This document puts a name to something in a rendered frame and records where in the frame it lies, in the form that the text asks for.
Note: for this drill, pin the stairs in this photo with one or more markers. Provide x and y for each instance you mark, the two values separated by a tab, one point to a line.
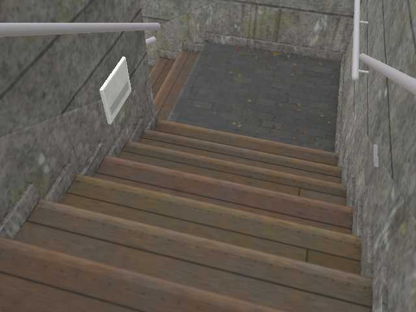
190	219
167	79

